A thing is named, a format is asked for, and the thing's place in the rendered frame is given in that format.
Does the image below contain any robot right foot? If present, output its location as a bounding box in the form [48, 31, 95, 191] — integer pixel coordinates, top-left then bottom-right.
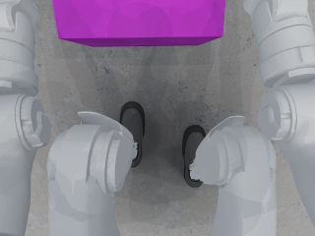
[182, 125, 206, 188]

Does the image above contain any right robot forearm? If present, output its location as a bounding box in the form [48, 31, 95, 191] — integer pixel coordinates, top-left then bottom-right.
[242, 0, 315, 89]

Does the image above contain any left robot thigh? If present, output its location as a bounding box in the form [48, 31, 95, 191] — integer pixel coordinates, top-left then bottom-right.
[47, 124, 129, 236]

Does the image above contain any left robot forearm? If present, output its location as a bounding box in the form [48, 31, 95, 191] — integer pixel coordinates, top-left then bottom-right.
[0, 0, 40, 97]

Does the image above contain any robot left upper arm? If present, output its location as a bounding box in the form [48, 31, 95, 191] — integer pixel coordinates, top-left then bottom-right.
[0, 93, 51, 236]

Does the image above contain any robot right upper arm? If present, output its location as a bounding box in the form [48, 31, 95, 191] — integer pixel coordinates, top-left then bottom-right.
[257, 82, 315, 227]

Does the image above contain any carton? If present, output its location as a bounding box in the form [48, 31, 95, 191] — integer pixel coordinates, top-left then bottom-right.
[52, 0, 226, 47]

